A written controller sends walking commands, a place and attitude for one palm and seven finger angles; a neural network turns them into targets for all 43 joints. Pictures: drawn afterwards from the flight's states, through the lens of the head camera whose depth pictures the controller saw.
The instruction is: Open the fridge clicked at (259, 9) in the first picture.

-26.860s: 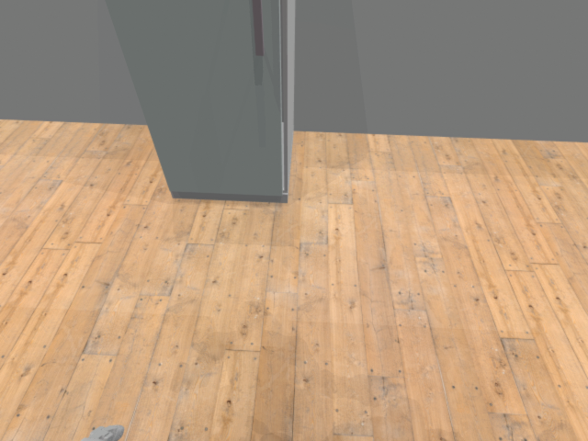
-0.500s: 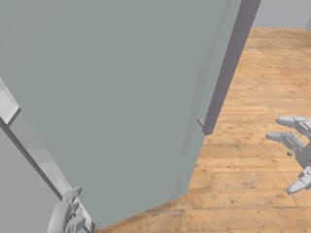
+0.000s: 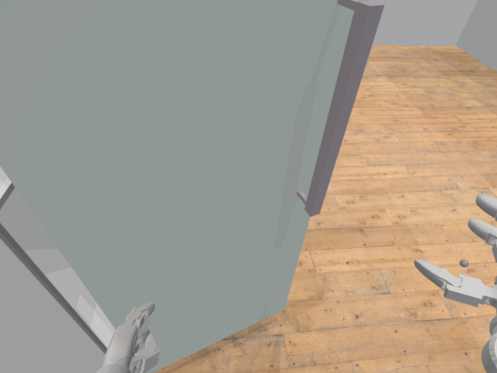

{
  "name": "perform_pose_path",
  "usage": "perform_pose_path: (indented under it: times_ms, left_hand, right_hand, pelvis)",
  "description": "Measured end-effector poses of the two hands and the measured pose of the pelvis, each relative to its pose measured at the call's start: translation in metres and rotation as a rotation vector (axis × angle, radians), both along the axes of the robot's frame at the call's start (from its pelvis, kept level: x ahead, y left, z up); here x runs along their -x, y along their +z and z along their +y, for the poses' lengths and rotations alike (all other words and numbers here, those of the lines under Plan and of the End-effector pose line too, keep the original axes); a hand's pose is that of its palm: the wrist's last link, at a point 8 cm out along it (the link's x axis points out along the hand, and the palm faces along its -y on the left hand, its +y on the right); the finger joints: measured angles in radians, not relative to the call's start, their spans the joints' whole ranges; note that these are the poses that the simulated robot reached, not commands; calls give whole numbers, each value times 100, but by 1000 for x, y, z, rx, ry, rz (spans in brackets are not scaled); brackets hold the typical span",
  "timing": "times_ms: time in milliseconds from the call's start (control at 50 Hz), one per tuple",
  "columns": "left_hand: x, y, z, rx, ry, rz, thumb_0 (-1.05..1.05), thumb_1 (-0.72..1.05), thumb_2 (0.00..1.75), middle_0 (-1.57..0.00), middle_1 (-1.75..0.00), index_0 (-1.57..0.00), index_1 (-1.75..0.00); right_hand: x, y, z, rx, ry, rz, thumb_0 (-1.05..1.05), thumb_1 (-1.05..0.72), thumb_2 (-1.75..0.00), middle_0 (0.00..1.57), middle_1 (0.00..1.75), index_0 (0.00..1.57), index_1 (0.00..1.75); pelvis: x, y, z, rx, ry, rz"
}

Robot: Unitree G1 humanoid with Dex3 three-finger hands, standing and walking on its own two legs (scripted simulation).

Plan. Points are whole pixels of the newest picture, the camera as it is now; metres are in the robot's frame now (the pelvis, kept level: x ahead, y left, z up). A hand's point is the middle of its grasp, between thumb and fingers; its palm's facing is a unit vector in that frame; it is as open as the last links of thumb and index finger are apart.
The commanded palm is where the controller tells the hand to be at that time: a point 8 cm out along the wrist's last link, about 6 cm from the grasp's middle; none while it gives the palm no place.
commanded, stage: draw the hand back to the body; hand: right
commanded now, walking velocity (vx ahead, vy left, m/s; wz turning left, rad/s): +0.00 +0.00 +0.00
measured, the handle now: (325, 128) +0.47 -0.14 +0.19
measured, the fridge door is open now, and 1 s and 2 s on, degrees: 70 70 70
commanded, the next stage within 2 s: step back with the hand held close in 0.70 s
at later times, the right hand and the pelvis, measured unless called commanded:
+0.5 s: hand (454, 282) +0.19 -0.25 +0.15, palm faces +0.51 +0.78 -0.36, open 7.7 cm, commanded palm +0.15 -0.28 +0.17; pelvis +0.01 +0.03 +0.00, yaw +0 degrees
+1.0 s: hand (449, 269) +0.20 -0.25 +0.15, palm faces +0.43 +0.80 -0.42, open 7.4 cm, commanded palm +0.15 -0.29 +0.17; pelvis +0.00 +0.01 +0.00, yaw +1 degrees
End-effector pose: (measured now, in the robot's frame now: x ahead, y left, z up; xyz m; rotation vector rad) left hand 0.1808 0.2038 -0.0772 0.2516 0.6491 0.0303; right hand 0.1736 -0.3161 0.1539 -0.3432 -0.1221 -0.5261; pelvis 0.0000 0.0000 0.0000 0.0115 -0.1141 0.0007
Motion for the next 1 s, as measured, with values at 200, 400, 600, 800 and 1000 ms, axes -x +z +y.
perform_pose_path:
  times_ms: [200, 400, 600, 800, 1000]
  left_hand:
    - [-2, 1, 30, -7, 51, -1, 1, 90, 90, -21, -30, -20, -30]
    - [-6, 2, 53, -25, 71, -24, 1, 90, 90, -20, -30, -20, -30]
    - [-7, 0, 50, -10, 64, -23, 1, 90, 90, -20, -30, -20, -30]
    - [-4, -1, 44, -7, 66, -17, 1, 90, 90, -21, -30, -20, -30]
    - [3, 2, 36, -7, 93, 3, 1, 90, 90, -21, -30, -20, -30]
  right_hand:
    - [13, 8, 17, 51, 4, 13, 0, -36, -64, 23, 61, 22, 61]
    - [31, 12, 35, 87, 11, 17, 1, -71, -81, 22, 41, 21, 40]
    - [28, 11, 38, 82, 4, 9, 1, -86, -89, 21, 32, 21, 32]
    - [24, 10, 36, 78, 25, 12, 1, -88, -90, 21, 31, 21, 30]
    - [11, 17, 32, 154, 104, 6, 1, -89, -90, 21, 30, 21, 30]
  pelvis:
    - [-6, 1, 13, 1, 7, -15]
    - [-8, 0, 25, 0, 4, -21]
    - [-8, 0, 30, 2, 4, -23]
    - [-10, 0, 26, 2, 8, -24]
    - [-1, -4, 10, -7, 25, 69]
